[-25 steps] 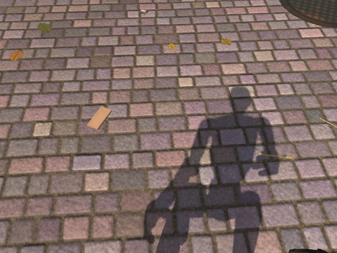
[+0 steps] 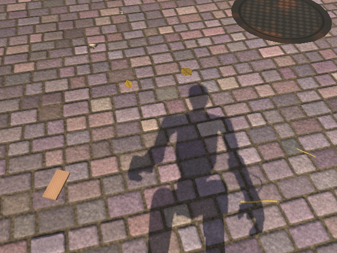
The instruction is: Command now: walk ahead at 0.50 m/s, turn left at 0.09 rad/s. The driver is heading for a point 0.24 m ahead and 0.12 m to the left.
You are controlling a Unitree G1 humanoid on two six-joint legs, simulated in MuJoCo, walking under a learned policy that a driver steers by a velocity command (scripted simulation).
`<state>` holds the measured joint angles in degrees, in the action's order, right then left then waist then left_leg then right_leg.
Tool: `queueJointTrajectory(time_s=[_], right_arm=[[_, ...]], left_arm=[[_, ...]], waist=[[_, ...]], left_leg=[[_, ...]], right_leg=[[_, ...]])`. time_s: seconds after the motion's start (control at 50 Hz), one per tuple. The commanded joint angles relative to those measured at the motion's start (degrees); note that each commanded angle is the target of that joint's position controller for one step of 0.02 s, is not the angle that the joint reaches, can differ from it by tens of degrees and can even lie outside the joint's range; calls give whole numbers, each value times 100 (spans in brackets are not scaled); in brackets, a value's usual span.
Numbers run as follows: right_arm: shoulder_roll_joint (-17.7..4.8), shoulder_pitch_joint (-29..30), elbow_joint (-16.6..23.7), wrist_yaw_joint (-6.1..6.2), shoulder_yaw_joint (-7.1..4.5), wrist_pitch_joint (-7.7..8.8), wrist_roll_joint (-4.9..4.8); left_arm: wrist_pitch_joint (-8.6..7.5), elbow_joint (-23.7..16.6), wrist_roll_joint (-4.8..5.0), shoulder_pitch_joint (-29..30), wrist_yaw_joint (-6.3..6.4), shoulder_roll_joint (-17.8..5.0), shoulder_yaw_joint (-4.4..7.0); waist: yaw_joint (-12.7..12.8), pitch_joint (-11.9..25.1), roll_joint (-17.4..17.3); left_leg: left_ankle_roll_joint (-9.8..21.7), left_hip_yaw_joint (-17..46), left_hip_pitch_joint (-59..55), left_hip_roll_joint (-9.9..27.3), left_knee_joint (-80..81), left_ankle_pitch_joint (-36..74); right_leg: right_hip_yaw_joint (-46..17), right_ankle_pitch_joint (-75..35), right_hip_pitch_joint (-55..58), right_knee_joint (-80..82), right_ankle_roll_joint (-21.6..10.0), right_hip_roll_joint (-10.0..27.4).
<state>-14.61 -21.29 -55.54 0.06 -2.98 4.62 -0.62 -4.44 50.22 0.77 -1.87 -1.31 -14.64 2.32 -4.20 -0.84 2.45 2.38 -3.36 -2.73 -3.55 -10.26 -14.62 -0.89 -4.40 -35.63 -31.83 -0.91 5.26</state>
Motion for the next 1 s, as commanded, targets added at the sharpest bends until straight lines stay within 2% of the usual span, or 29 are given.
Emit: queueJointTrajectory(time_s=[0.02, 0.04, 0.06, 0.08, 0.1, 0.12, 0.14, 0.16, 0.18, 0.2, 0.22, 0.26, 0.28, 0.32, 0.36, 0.42, 0.46, 0.48, 0.5, 0.52, 0.54, 0.56, 0.58, 0.62, 0.72, 0.84, 1.0], right_arm=[[-957, -287, 60, 63, -226, -53, -49], [-998, -243, 65, 75, -246, -83, -57], [-1063, -79, 105, 91, -264, -120, -38], [-1043, 52, 149, 105, -253, -165, -18], [-881, -10, 236, 118, -181, -174, 41], [-337, -592, 324, 79, -3, -91, 133], [-173, -930, 129, 61, 59, -2, 66], [-789, -553, 165, 55, -118, 46, -94], [-816, -100, 298, 80, -132, 46, -166], [-744, 132, 320, 125, -139, -2, -96], [-708, 155, 323, 170, -182, -94, -22], [-335, -107, 271, 199, -125, -279, 26], [-239, -97, 302, 219, -100, -331, 34], [-227, 129, 388, 247, -68, -382, 60], [-338, 365, 424, 239, -78, -437, 65], [-444, 656, 451, 228, -116, -521, 72], [-459, 736, 425, 227, -135, -522, 146], [-596, 810, 469, 242, -154, -515, 196], [-879, 887, 530, 269, -191, -504, 184], [-988, 1123, 459, 258, -208, -505, 113], [-654, 1250, 451, 196, -170, -487, 81], [-497, 1254, 423, 169, -128, -455, 114], [-529, 1283, 385, 156, -126, -418, 140], [-541, 1206, 285, 152, -130, -347, 104], [-537, 1207, 108, 179, -122, -344, 75], [-511, 1287, -59, 186, -116, -391, 65], [-461, 1344, -256, 202, -103, -453, 72]], left_arm=[[-148, -573, 18, 749, -91, -476, 81], [-171, -563, 18, 620, -104, -557, 112], [-193, -482, -8, 295, -102, -676, 168], [-213, -260, -61, -412, -80, -862, 277], [-229, -23, -158, -1243, -44, -1182, 390], [-189, 111, -278, -1949, 1, -1663, 496], [-117, 196, -171, -2087, -12, -1381, 409], [-91, 132, -75, -1770, -20, -1060, 298], [-84, 39, -68, -1228, 6, -856, 232], [-96, 21, -85, -830, 6, -683, 170], [-118, 31, -115, -601, 8, -515, 118], [-133, 132, -235, -356, -19, -441, 83], [-145, 177, -260, -261, -13, -494, 89], [-129, 248, -251, -125, 39, -642, 115], [-61, 351, -199, -232, 89, -762, 134], [63, 477, -147, -297, 120, -755, 101], [124, 544, -69, -341, 126, -604, 38], [138, 623, -92, -562, 125, -443, -20], [139, 655, -181, -802, 125, -369, -37], [171, 711, -178, -1240, 148, -246, -45], [230, 727, -192, -996, 193, -375, -39], [282, 718, -150, -826, 226, -539, 2], [326, 732, -121, -785, 265, -493, -3], [366, 778, -141, -840, 286, -523, 3], [379, 879, -89, -757, 287, -515, 23], [444, 1031, -84, -812, 312, -509, 36], [456, 1172, -92, -902, 345, -512, 26]], waist=[[85, -440, -557], [194, -358, -612], [403, -181, -726], [769, 275, -740], [1043, 1019, -591], [941, 1986, 505], [943, 2744, 1219], [980, 2155, 685], [822, 1393, 482], [645, 898, 107], [448, 672, 85], [156, 642, 231], [86, 611, 292], [64, 695, 375], [167, 821, 353], [226, 609, 242], [165, 383, 129], [220, 268, -83], [477, 204, -539], [859, 253, -1249], [662, 122, -1085], [567, 30, -831], [567, 53, -767], [546, 190, -711], [482, 372, -458], [484, 316, -280], [477, 141, -267]], left_leg=[[809, 857, -152, 1853, -44, 2024], [767, 939, -241, 1893, -226, 2313], [674, 876, -298, 1814, -628, 3279], [502, 681, -211, 1541, -1467, 4270], [249, 462, 434, 1178, -2644, 3910], [-217, 172, 2652, 407, -4815, 1560], [-388, 847, 3449, -214, -6188, -2352], [-327, 1306, 3719, 105, -6642, -2326], [-298, 1052, 3955, 382, -6472, -2019], [-338, 859, 3841, 608, -6063, -1653], [-341, 809, 3442, 804, -5666, -1358], [-403, 730, 2563, 895, -5045, -968], [-436, 671, 2361, 891, -4610, -825], [-450, 589, 2045, 872, -3711, -310], [-461, 519, 1809, 817, -3175, 256], [-390, 479, 1519, 777, -2524, 515], [-249, 410, 1107, 711, -1687, 908], [-160, 672, 919, 949, -1310, 1488], [-8, 986, 817, 1301, -1311, 2246], [230, 1061, 1233, 1328, -1320, 1503], [139, 979, 1676, 1100, -1177, 651], [-14, 858, 1759, 961, -1153, 586], [-116, 780, 1695, 880, -1229, 911], [-128, 711, 1430, 833, -1379, 1491], [-35, 658, 1161, 798, -1558, 2161], [-9, 593, 1147, 733, -1562, 2119], [-41, 523, 1187, 650, -1474, 1727]], right_leg=[[-56, 369, -191, 332, -148, -73], [-37, 579, 51, 413, -193, -140], [95, 737, 519, 487, -262, -308], [299, 470, 1515, 652, -386, -517], [55, -684, 3031, 380, -612, -167], [-1817, -1952, 5527, 45, -1455, 1311], [-3283, -2609, 6049, 576, -2028, 2005], [-2556, -2534, 5346, 658, -1771, 1733], [-1755, -2640, 4546, 746, -1553, 1506], [-1281, -2551, 3710, 987, -1410, 1244], [-981, -2414, 3032, 1214, -1270, 1076], [-612, -2442, 2165, 1504, -1311, 913], [-418, -2576, 1946, 1587, -1340, 837], [-128, -2641, 1839, 1619, -1290, 706], [-102, -2066, 1958, 1684, -1231, 697], [-239, -282, 1857, 1723, -1102, 681], [-271, 1102, 1700, 1564, -795, 431], [-249, 1717, 1624, 1423, -512, 226], [-49, 2185, 1506, 1073, -267, -120], [232, 2275, 1814, 1164, -115, -435], [299, 2020, 2215, 1102, -13, -439], [284, 1880, 2245, 1044, -23, -413], [251, 1711, 2285, 1010, -63, -367], [217, 1386, 2325, 979, -73, -318], [221, 782, 2516, 843, -44, -271], [233, 694, 2607, 818, -5, -252], [234, 940, 2545, 884, 21, -234]])
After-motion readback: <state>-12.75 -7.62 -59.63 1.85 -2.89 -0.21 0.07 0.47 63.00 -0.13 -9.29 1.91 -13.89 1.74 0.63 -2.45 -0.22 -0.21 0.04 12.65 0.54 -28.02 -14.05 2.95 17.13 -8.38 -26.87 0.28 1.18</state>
